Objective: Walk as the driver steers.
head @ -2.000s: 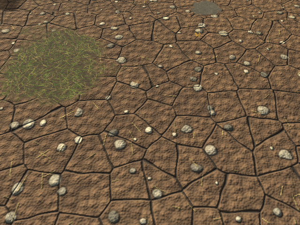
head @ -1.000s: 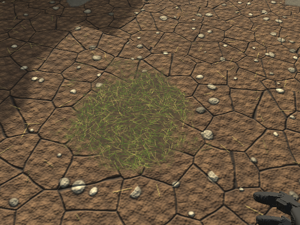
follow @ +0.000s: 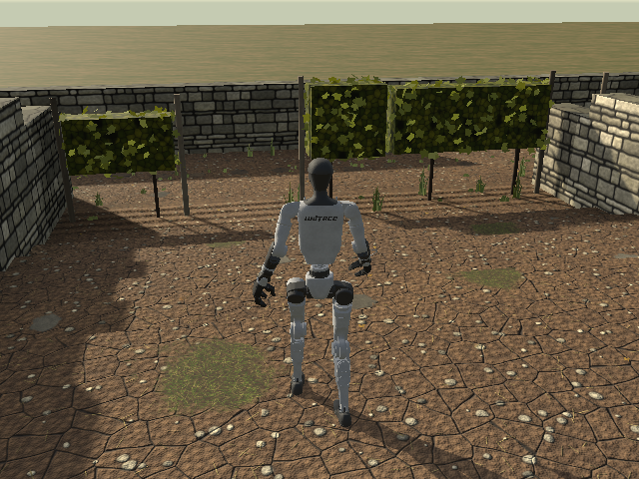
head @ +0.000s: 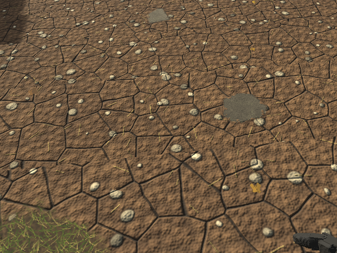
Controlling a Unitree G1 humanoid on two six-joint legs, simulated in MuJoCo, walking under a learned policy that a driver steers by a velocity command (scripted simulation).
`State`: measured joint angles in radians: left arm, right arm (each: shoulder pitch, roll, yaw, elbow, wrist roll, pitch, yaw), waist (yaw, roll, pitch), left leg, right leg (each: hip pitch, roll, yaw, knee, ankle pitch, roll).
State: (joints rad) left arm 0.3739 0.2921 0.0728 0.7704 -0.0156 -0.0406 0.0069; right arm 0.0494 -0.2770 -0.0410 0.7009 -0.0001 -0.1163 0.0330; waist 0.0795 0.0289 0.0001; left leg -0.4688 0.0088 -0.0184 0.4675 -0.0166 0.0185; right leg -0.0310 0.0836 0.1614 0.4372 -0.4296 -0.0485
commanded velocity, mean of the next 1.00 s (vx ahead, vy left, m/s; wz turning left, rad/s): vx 0.50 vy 0.00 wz -0.02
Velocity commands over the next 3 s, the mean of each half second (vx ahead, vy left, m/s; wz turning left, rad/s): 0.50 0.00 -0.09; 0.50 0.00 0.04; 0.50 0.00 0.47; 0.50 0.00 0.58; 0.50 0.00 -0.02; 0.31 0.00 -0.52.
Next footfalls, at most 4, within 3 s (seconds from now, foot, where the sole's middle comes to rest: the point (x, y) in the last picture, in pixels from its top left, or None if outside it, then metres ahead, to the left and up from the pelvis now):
0.52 right None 0.45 -0.14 -0.76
1.04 left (176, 182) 0.79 0.07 -0.76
1.62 right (213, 141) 1.16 -0.11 -0.93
2.16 left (150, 120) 1.29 0.26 -0.93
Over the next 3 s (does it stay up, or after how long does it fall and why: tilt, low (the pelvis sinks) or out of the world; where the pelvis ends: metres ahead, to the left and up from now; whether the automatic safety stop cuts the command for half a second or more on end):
stays up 1.59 0.27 -0.19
